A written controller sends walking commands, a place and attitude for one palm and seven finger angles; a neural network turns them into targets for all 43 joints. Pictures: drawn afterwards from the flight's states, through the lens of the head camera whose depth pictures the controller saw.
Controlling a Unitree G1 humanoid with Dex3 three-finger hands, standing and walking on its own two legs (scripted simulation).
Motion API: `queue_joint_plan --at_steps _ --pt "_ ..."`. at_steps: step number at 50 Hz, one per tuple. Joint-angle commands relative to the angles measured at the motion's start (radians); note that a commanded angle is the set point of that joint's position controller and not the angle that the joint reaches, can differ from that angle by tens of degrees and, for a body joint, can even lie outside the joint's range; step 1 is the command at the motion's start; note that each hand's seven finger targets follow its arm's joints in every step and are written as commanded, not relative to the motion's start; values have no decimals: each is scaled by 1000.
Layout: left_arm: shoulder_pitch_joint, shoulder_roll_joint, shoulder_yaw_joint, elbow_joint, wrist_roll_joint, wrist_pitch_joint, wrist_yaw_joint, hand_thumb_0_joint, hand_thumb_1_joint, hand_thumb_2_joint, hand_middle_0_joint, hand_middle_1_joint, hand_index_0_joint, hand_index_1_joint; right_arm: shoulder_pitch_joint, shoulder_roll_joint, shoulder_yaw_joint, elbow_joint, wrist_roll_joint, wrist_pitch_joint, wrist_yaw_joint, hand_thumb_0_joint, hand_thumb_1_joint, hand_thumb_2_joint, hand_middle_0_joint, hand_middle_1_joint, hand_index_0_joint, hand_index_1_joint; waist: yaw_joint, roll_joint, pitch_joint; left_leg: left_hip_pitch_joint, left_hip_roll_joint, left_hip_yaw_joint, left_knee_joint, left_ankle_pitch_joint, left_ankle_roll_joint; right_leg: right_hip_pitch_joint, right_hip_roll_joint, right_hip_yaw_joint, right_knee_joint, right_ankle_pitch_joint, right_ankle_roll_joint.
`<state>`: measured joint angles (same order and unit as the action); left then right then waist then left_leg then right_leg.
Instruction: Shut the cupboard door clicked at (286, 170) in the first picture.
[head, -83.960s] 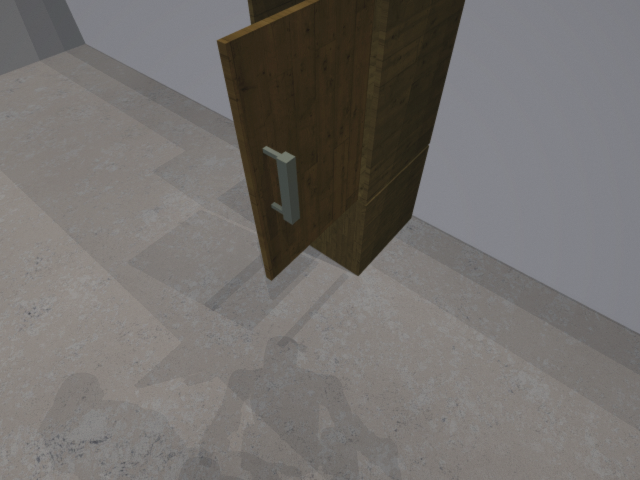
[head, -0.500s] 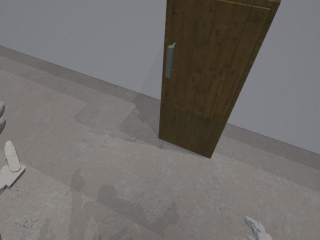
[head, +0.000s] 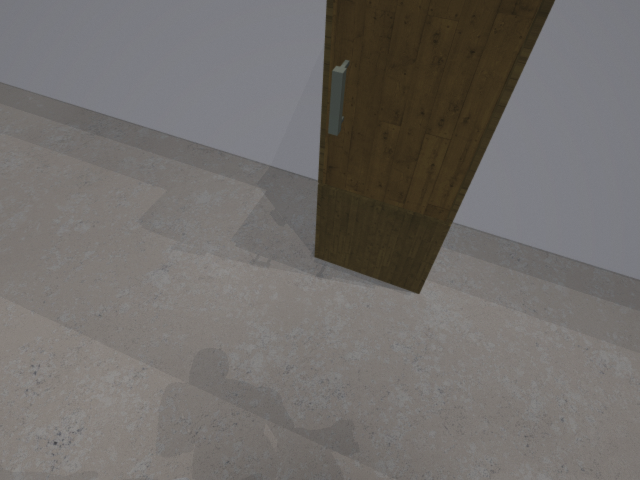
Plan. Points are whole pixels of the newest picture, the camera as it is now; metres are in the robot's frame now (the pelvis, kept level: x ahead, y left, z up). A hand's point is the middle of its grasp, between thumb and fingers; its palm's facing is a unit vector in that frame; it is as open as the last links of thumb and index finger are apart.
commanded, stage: let the arm hang, fingers relaxed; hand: left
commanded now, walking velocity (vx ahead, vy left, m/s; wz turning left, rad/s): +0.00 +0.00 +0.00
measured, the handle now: (340, 98) +0.92 -0.02 -0.03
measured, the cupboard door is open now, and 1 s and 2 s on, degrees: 0 0 0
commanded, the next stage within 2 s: look to check the result in 0.80 s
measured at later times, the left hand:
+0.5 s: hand out of the picture -0.01 +0.21 -0.16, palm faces -0.01 -0.97 -0.23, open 7.4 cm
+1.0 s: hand out of the picture +0.03 +0.19 -0.16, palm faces -0.02 -0.98 -0.22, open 7.3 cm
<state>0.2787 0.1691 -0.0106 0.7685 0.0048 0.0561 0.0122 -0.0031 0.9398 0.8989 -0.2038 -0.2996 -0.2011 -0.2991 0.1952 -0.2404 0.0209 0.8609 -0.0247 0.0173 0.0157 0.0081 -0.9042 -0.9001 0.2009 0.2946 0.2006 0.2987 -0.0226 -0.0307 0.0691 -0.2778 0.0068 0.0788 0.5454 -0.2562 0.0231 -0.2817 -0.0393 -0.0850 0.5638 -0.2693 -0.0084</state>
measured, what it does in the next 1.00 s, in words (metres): stands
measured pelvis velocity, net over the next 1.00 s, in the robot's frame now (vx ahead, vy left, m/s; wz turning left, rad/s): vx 0.02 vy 0.01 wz -0.03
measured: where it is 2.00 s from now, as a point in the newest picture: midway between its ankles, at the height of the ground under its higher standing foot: outside the picture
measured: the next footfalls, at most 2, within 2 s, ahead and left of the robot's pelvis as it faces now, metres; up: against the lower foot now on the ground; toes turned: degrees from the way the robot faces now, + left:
none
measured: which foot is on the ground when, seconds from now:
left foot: down 0.00-1.00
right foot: down 0.00-1.00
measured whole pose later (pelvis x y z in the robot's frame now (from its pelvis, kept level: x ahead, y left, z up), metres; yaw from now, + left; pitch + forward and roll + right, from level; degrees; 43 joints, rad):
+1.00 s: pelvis +0.02 +0.01 +0.01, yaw -2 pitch -2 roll +0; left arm 0.26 0.18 0.01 1.14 0.01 0.00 0.02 0.00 0.91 0.90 -0.20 -0.30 -0.20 -0.30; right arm 0.27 -0.18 -0.01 1.12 -0.01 -0.01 -0.02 0.00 -0.90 -0.90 0.20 0.29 0.20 0.30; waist -0.01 0.01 0.05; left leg -0.14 0.01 0.11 0.37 -0.21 0.03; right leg -0.15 -0.02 -0.06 0.38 -0.20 0.00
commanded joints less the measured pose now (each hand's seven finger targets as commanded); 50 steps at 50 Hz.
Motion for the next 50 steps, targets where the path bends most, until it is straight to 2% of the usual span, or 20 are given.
queue_joint_plan --at_steps 1,2,4,10,15,21,23,28,34,38,44,50 --pt "27 177 45 48 10 -53 6 0 900 900 -200 -300 -200 -300 -3 -93 -24 0 0 -12 -19 0 -900 -900 200 300 200 300 24 171 -84 -5 77 -128 -187 -19 1 92 -66 137 -178 6 -29" --pt "41 159 62 65 16 -55 9 0 900 900 -200 -300 -200 -300 16 -91 -33 8 -3 -9 -22 0 -900 -900 200 300 200 300 26 184 -93 -2 82 -131 -188 -35 3 106 -60 124 -191 8 -34" --pt "43 159 53 121 12 -56 8 0 900 900 -200 -300 -200 -300 39 -75 -34 46 -1 -7 -24 0 -900 -900 200 300 200 300 25 207 -84 -10 83 -129 -212 -80 3 119 -62 123 -211 9 -36" --pt "46 146 43 239 9 -64 8 0 900 900 -200 -300 -200 -300 113 -77 -43 128 7 -14 -35 0 -900 -900 200 300 200 300 17 63 -29 21 103 -138 -252 -60 9 102 -60 113 -246 28 -33" --pt "61 131 40 299 10 -63 12 0 900 900 -200 -300 -200 -300 147 -70 -44 176 9 -16 -40 0 -900 -900 200 300 200 300 16 1 17 30 111 -135 -283 -82 15 74 -54 114 -252 12 -26" --pt "80 115 40 328 13 -60 17 0 900 900 -200 -300 -200 -300 162 -53 -45 207 8 -17 -42 0 -900 -900 200 300 200 300 18 13 32 30 109 -131 -301 -107 18 59 -51 113 -245 4 -19" --pt "85 115 40 332 13 -62 18 0 900 900 -200 -300 -200 -300 161 -44 -44 211 10 -20 -41 0 -900 -900 200 300 200 300 20 5 12 44 106 -123 -292 -79 19 67 -54 116 -242 21 -20" --pt "79 107 40 337 13 -67 21 0 900 900 -200 -300 -200 -300 156 -32 -43 223 11 -25 -43 0 -900 -900 200 300 200 300 18 25 25 59 104 -111 -285 -16 16 65 -58 120 -240 66 -21" --pt "69 106 42 344 13 -68 21 0 900 900 -200 -300 -200 -300 150 -29 -43 228 11 -28 -45 0 -900 -900 200 300 200 300 18 47 37 67 103 -102 -286 3 12 70 -60 120 -245 82 -20" --pt "60 111 44 343 12 -70 21 0 900 900 -200 -300 -200 -300 142 -37 -44 228 11 -30 -47 0 -900 -900 200 300 200 300 18 63 28 77 103 -99 -281 26 11 81 -62 121 -246 97 -22" --pt "43 128 47 342 11 -77 19 0 900 900 -200 -300 -200 -300 129 -58 -48 225 11 -34 -48 0 -900 -900 200 300 200 300 16 34 -13 114 106 -96 -262 96 13 105 -65 125 -253 132 -25" --pt "20 150 49 341 10 -80 18 0 900 900 -200 -300 -200 -300 105 -79 -49 227 12 -35 -47 0 -900 -900 200 300 200 300 15 28 -19 134 111 -95 -260 134 12 120 -70 125 -260 158 -27"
